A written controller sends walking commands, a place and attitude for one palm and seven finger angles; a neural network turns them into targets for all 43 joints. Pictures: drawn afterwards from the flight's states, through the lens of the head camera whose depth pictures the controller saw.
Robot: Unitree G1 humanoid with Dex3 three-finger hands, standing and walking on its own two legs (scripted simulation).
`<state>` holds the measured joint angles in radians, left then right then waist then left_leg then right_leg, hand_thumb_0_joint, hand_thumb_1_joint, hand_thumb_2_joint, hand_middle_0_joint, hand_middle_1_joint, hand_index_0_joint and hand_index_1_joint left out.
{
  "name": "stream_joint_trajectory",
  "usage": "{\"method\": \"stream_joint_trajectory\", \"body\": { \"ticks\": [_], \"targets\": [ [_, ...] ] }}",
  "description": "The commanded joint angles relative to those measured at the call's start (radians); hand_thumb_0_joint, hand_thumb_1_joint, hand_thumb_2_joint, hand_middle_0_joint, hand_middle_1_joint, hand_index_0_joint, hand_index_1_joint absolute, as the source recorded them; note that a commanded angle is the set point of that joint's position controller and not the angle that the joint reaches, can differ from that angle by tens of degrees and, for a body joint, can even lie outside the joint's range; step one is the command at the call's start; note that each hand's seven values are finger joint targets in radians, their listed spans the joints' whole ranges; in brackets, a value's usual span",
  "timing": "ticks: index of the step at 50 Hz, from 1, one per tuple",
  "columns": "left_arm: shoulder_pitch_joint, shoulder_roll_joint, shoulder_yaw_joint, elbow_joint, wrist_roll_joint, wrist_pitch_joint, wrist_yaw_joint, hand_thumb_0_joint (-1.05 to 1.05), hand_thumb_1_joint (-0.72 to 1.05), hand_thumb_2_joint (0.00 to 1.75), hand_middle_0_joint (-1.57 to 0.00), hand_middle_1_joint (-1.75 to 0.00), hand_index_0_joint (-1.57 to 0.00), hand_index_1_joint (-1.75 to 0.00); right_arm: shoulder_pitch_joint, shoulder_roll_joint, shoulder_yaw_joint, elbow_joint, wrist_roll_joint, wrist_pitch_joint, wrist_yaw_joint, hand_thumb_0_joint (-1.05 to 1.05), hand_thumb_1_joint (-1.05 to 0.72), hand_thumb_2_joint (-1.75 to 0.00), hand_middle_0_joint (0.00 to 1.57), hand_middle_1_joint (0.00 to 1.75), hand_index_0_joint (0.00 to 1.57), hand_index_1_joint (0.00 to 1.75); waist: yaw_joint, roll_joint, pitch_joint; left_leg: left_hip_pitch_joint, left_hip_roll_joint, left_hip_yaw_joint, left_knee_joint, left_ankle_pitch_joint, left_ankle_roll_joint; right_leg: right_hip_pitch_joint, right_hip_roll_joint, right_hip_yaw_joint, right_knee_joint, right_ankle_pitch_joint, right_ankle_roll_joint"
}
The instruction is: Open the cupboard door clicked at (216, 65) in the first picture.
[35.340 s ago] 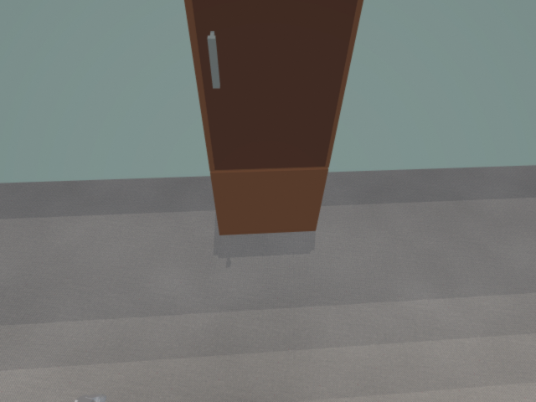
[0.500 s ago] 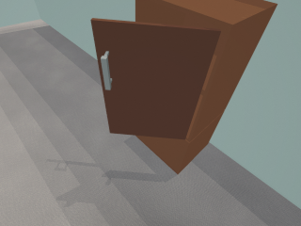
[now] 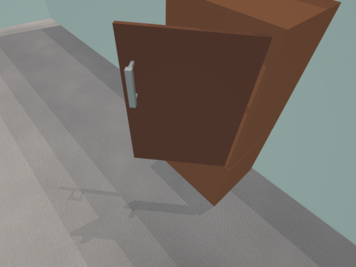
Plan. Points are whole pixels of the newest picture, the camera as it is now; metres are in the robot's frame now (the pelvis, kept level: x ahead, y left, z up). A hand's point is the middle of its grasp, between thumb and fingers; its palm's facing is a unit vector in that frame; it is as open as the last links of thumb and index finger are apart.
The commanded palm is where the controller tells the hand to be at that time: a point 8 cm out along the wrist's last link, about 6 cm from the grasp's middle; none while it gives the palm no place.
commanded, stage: shuffle to correct the standing spot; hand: left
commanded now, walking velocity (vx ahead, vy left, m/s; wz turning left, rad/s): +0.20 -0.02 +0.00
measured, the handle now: (132, 84) +0.60 +0.19 +0.08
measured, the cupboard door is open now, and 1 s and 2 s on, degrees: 42 42 42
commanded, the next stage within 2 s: come to a stop and stand still in 0.16 s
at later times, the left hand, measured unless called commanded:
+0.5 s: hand out of the picture +0.03 +0.14 -0.18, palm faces +0.01 -0.99 -0.14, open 7.4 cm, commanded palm none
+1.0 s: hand out of the picture +0.09 +0.19 -0.16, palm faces -0.01 -0.95 -0.30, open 7.4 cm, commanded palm none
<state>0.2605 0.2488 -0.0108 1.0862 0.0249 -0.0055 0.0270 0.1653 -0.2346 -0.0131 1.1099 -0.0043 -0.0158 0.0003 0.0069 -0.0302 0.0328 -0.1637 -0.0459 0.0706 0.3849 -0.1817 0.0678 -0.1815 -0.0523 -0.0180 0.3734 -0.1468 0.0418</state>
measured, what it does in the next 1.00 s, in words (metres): stands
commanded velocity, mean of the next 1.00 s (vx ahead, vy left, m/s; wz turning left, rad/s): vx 0.00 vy -0.01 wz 0.00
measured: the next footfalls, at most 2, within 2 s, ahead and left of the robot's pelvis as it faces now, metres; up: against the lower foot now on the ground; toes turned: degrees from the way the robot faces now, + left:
none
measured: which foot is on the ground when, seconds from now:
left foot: down 0.00-1.00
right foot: down 0.00-1.00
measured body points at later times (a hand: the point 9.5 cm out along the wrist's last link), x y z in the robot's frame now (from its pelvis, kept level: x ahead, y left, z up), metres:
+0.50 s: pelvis +0.06 -0.01 +0.00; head +0.08 +0.00 +0.45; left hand +0.03 +0.19 -0.17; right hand +0.04 -0.22 -0.16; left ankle +0.02 +0.07 -0.74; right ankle +0.04 -0.15 -0.74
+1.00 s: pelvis +0.00 -0.03 -0.01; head -0.02 -0.03 +0.44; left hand +0.09 +0.24 -0.14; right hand +0.08 -0.30 -0.14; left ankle +0.02 +0.07 -0.74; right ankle +0.04 -0.15 -0.74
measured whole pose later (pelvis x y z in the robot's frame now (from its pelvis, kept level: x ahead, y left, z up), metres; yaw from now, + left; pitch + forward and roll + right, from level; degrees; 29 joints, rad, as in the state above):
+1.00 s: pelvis +0.00 -0.03 -0.01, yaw +0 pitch -3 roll +0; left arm 0.24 0.26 0.01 0.94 0.02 0.00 0.02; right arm 0.21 -0.26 -0.03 0.95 -0.02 -0.01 -0.01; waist -0.01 0.00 -0.01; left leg -0.23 0.00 0.06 0.54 -0.27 0.03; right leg -0.25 -0.02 -0.03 0.55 -0.25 -0.01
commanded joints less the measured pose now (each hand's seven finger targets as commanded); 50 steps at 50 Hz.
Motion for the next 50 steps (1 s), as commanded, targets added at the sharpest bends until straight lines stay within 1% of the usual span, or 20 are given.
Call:
{"method": "stream_joint_trajectory", "body": {
  "ticks": [1, 3, 6, 12, 14, 17, 19, 20, 23, 28, 32, 33, 34, 35, 36, 38, 40, 41, 45, 50],
  "targets": [
    [0.025, 0.117, 0.023, -0.036, -0.003, -0.017, 0.007, 0.0, 0.9, 0.9, -0.2, -0.3, -0.2, -0.3, -0.005, -0.161, -0.028, -0.035, -0.005, -0.012, -0.008, 0.0, -0.9, -0.9, 0.2, 0.3, 0.2, 0.3, -0.008, 0.053, -0.001, -0.032, 0.168, -0.167, -0.15, -0.086, -0.041, 0.015, -0.076, 0.068, -0.055, -0.024, -0.046],
    [0.065, 0.06, 0.01, -0.017, -0.001, -0.006, 0.008, 0.0, 0.9, 0.9, -0.2, -0.3, -0.2, -0.3, 0.036, -0.099, -0.014, -0.02, -0.009, 0.0, -0.004, 0.0, -0.9, -0.9, 0.2, 0.3, 0.2, 0.3, -0.005, 0.036, 0.022, -0.064, 0.161, -0.165, -0.16, -0.217, -0.045, 0.011, -0.065, 0.061, -0.045, -0.097, -0.04],
    [0.089, 0.059, 0.017, -0.021, 0.005, 0.003, 0.0, 0.0, 0.9, 0.9, -0.2, -0.3, -0.2, -0.3, 0.053, -0.112, -0.019, -0.023, -0.013, 0.009, -0.004, 0.0, -0.9, -0.9, 0.2, 0.3, 0.2, 0.3, 0.0, 0.045, 0.078, -0.115, 0.167, -0.182, -0.175, -0.384, -0.031, -0.039, -0.047, 0.059, -0.015, -0.232, -0.047],
    [0.137, 0.035, 0.027, -0.029, 0.002, -0.008, -0.01, 0.0, 0.9, 0.9, -0.2, -0.3, -0.2, -0.3, 0.1, -0.094, -0.019, -0.026, -0.01, -0.005, -0.009, 0.0, -0.9, -0.9, 0.2, 0.3, 0.2, 0.3, -0.001, 0.05, 0.102, -0.113, 0.172, -0.176, -0.129, -0.359, -0.009, -0.07, -0.038, 0.067, 0.031, -0.221, -0.07],
    [0.146, 0.016, 0.029, -0.029, 0.001, -0.013, -0.008, 0.0, 0.9, 0.9, -0.2, -0.3, -0.2, -0.3, 0.123, -0.081, -0.019, -0.021, -0.007, -0.014, -0.014, 0.0, -0.9, -0.9, 0.2, 0.3, 0.2, 0.3, -0.001, 0.045, 0.102, -0.091, 0.183, -0.173, -0.102, -0.229, -0.001, -0.063, -0.033, 0.053, 0.062, -0.12, -0.074],
    [0.177, -0.012, 0.022, -0.006, -0.005, -0.018, 0.01, 0.0, 0.9, 0.9, -0.2, -0.3, -0.2, -0.3, 0.148, -0.042, -0.008, -0.001, 0.0, -0.024, -0.029, 0.0, -0.9, -0.9, 0.2, 0.3, 0.2, 0.3, 0.0, 0.031, 0.046, -0.014, 0.162, -0.099, 0.003, 0.221, -0.018, -0.005, -0.05, 0.057, 0.078, 0.16, -0.066],
    [0.188, -0.012, 0.02, 0.007, -0.012, -0.021, 0.021, 0.0, 0.9, 0.9, -0.2, -0.3, -0.2, -0.3, 0.164, -0.025, -0.005, 0.013, 0.003, -0.025, -0.043, 0.0, -0.9, -0.9, 0.2, 0.3, 0.2, 0.3, -0.007, 0.016, 0.013, 0.034, 0.156, -0.079, 0.042, 0.488, -0.037, 0.035, -0.066, 0.06, 0.08, 0.408, -0.062],
    [0.186, -0.003, 0.019, 0.005, -0.016, -0.024, 0.026, 0.0, 0.9, 0.9, -0.2, -0.3, -0.2, -0.3, 0.172, -0.026, -0.008, 0.018, 0.006, -0.023, -0.049, 0.0, -0.9, -0.9, 0.2, 0.3, 0.2, 0.3, -0.01, 0.017, -0.02, 0.06, 0.157, -0.082, 0.04, 0.531, -0.044, 0.061, -0.073, 0.061, 0.077, 0.485, -0.06],
    [0.176, -0.003, 0.028, -0.014, -0.016, -0.014, 0.038, 0.0, 0.9, 0.9, -0.2, -0.3, -0.2, -0.3, 0.183, -0.01, -0.021, 0.016, 0.01, -0.012, -0.057, 0.0, -0.9, -0.9, 0.2, 0.3, 0.2, 0.3, -0.013, 0.026, -0.032, 0.086, 0.162, -0.075, 0.048, 0.596, -0.047, 0.059, -0.076, 0.053, 0.098, 0.531, -0.056],
    [0.158, -0.011, 0.044, -0.053, -0.01, -0.002, 0.042, 0.0, 0.9, 0.9, -0.2, -0.3, -0.2, -0.3, 0.176, 0.002, -0.04, -0.006, 0.004, 0.003, -0.055, 0.0, -0.9, -0.9, 0.2, 0.3, 0.2, 0.3, -0.01, 0.015, -0.062, 0.072, 0.166, -0.071, 0.083, 0.473, -0.041, 0.035, -0.087, 0.07, 0.116, 0.456, -0.068],
    [0.125, -0.015, 0.043, -0.061, -0.009, 0.003, 0.037, 0.0, 0.9, 0.9, -0.2, -0.3, -0.2, -0.3, 0.15, 0.013, -0.038, -0.016, 0.0, 0.011, -0.046, 0.0, -0.9, -0.9, 0.2, 0.3, 0.2, 0.3, -0.01, 0.022, -0.036, 0.022, 0.16, -0.078, 0.059, 0.285, -0.043, 0.014, -0.086, 0.095, 0.088, 0.315, -0.078],
    [0.057, 0.163, 0.028, -0.143, -0.001, -0.004, 0.032, 0.0, 0.9, 0.9, -0.2, -0.3, -0.2, -0.3, 0.109, -0.127, -0.031, -0.13, -0.011, -0.005, -0.036, 0.0, -0.9, -0.9, 0.2, 0.3, 0.2, 0.3, -0.032, 0.041, 0.047, -0.041, 0.129, -0.138, -0.035, 0.336, -0.059, 0.003, -0.02, 0.034, 0.138, 0.123, -0.066],
    [0.085, 0.058, 0.043, -0.168, 0.0, 0.001, 0.034, 0.0, 0.9, 0.9, -0.2, -0.3, -0.2, -0.3, 0.1, -0.107, -0.053, -0.145, -0.017, -0.03, -0.036, 0.0, -0.9, -0.9, 0.2, 0.3, 0.2, 0.3, -0.004, 0.065, -0.061, -0.014, 0.201, -0.17, 0.038, 0.381, -0.032, -0.035, -0.013, 0.023, 0.192, -0.036, -0.062],
    [0.091, 0.036, 0.032, -0.172, -0.001, -0.001, 0.031, 0.0, 0.9, 0.9, -0.2, -0.3, -0.2, -0.3, 0.116, -0.089, -0.052, -0.153, -0.017, -0.032, -0.039, 0.0, -0.9, -0.9, 0.2, 0.3, 0.2, 0.3, -0.009, 0.138, -0.14, 0.043, 0.203, -0.177, 0.063, 0.464, -0.016, -0.045, -0.007, 0.019, 0.198, -0.014, -0.072],
    [0.102, 0.026, 0.035, -0.179, -0.003, -0.001, 0.029, 0.0, 0.9, 0.9, -0.2, -0.3, -0.2, -0.3, 0.125, -0.079, -0.054, -0.166, -0.016, -0.026, -0.043, 0.0, -0.9, -0.9, 0.2, 0.3, 0.2, 0.3, -0.012, 0.149, -0.15, 0.038, 0.206, -0.172, 0.072, 0.431, -0.005, -0.057, -0.005, 0.015, 0.189, -0.034, -0.076],
    [0.101, 0.044, 0.039, -0.189, -0.004, -0.001, 0.02, 0.0, 0.9, 0.9, -0.2, -0.3, -0.2, -0.3, 0.102, -0.079, -0.049, -0.196, -0.02, -0.014, -0.04, 0.0, -0.9, -0.9, 0.2, 0.3, 0.2, 0.3, -0.002, 0.081, -0.085, -0.053, 0.177, -0.153, 0.092, 0.262, 0.002, -0.043, -0.014, 0.042, 0.151, 0.016, -0.086],
    [0.063, 0.091, 0.051, -0.203, -0.002, -0.003, 0.015, 0.0, 0.9, 0.9, -0.2, -0.3, -0.2, -0.3, 0.082, -0.096, -0.056, -0.215, -0.018, -0.006, -0.032, 0.0, -0.9, -0.9, 0.2, 0.3, 0.2, 0.3, -0.013, 0.032, 0.012, -0.14, 0.135, -0.128, 0.082, 0.022, -0.013, -0.082, -0.044, 0.103, 0.101, -0.032, -0.101],
    [0.042, 0.114, 0.055, -0.213, -0.002, -0.007, 0.013, 0.0, 0.9, 0.9, -0.2, -0.3, -0.2, -0.3, 0.076, -0.105, -0.059, -0.221, -0.017, -0.004, -0.029, 0.0, -0.9, -0.9, 0.2, 0.3, 0.2, 0.3, -0.018, 0.008, 0.029, -0.149, 0.123, -0.119, 0.083, -0.036, -0.015, -0.104, -0.058, 0.129, 0.076, -0.073, -0.11],
    [-0.03, 0.174, 0.062, -0.233, -0.004, -0.021, 0.006, 0.0, 0.9, 0.9, -0.2, -0.3, -0.2, -0.3, 0.064, -0.138, -0.057, -0.222, -0.019, -0.004, -0.014, 0.0, -0.9, -0.9, 0.2, 0.3, 0.2, 0.3, -0.032, -0.03, 0.039, -0.111, 0.106, -0.109, 0.072, -0.099, -0.02, -0.156, -0.079, 0.171, -0.003, -0.223, -0.118],
    [-0.067, 0.216, 0.062, -0.222, -0.004, -0.026, -0.002, 0.0, 0.9, 0.9, -0.2, -0.3, -0.2, -0.3, 0.016, -0.206, -0.054, -0.214, -0.019, -0.013, -0.006, 0.0, -0.9, -0.9, 0.2, 0.3, 0.2, 0.3, -0.019, 0.014, 0.036, -0.125, 0.129, -0.142, -0.011, -0.15, -0.013, -0.119, -0.06, 0.145, -0.017, -0.243, -0.099]
  ]
}}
